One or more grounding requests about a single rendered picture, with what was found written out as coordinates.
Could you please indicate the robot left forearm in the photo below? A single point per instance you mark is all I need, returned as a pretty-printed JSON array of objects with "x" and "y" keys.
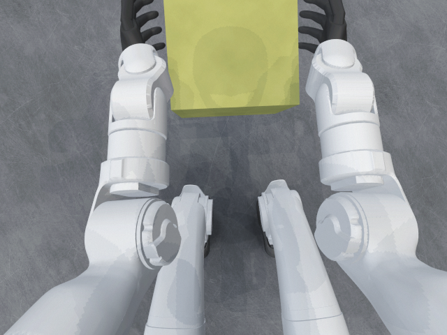
[{"x": 137, "y": 130}]

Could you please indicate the robot right forearm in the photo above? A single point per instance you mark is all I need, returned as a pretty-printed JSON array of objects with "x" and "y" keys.
[{"x": 348, "y": 123}]

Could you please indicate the left robot shin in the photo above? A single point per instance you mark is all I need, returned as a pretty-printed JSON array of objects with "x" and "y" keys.
[{"x": 189, "y": 189}]

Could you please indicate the right robot hand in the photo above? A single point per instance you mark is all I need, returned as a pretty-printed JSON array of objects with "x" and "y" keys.
[{"x": 333, "y": 23}]

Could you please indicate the robot right upper arm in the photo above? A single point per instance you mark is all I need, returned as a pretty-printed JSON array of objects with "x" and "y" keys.
[{"x": 373, "y": 238}]

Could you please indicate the right robot shin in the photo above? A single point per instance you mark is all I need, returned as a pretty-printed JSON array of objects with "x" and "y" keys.
[{"x": 277, "y": 184}]

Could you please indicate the carton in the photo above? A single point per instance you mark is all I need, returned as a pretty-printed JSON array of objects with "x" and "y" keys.
[{"x": 232, "y": 57}]

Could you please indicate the left robot hand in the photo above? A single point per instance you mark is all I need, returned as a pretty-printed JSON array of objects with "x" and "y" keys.
[{"x": 130, "y": 24}]

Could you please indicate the robot shin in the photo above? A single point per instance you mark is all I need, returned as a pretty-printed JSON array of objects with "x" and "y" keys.
[
  {"x": 277, "y": 184},
  {"x": 189, "y": 189}
]

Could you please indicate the robot left upper arm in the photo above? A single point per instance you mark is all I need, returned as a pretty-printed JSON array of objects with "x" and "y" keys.
[{"x": 127, "y": 243}]

